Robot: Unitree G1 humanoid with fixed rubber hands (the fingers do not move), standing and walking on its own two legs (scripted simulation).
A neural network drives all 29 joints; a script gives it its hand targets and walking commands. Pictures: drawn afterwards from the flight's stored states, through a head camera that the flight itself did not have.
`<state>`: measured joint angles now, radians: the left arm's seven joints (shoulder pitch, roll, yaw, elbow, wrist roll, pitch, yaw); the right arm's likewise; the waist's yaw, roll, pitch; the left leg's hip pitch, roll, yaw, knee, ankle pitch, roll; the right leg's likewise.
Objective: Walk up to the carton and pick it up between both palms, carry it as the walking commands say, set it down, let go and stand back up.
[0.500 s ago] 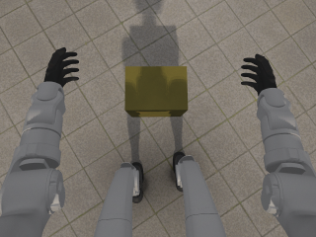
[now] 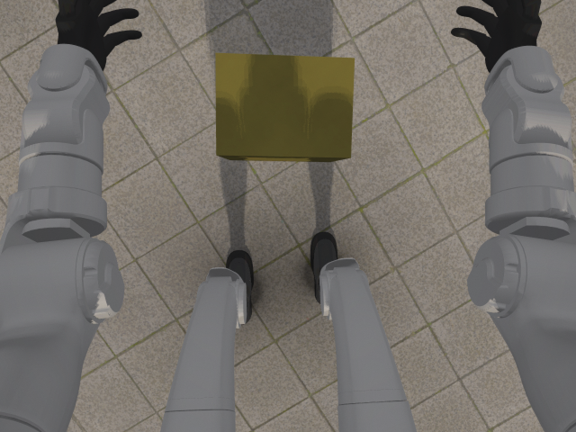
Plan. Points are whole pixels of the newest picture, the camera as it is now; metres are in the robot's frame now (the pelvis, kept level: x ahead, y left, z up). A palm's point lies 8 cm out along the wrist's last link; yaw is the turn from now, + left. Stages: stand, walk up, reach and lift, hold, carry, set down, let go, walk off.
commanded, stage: reach and lift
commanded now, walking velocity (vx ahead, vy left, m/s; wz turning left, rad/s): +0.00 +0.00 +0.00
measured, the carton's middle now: (282, 116) +0.51 -0.02 -0.54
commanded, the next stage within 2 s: none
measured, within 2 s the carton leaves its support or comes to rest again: neither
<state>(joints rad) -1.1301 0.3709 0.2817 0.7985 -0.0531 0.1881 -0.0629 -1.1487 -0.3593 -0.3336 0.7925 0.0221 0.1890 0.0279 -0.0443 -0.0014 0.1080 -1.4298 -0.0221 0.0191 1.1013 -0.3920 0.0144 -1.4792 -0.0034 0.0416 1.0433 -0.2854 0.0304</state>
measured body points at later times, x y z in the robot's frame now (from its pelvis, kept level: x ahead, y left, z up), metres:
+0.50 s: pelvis -0.03 -0.01 -0.12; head +0.32 -0.01 +0.15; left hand +0.54 +0.20 -0.25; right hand +0.52 -0.25 -0.25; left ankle +0.04 +0.10 -0.63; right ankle +0.08 -0.13 -0.63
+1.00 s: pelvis -0.04 -0.01 -0.24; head +0.33 +0.00 +0.00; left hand +0.53 +0.19 -0.41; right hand +0.51 -0.24 -0.40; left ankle +0.03 +0.10 -0.63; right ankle +0.08 -0.13 -0.63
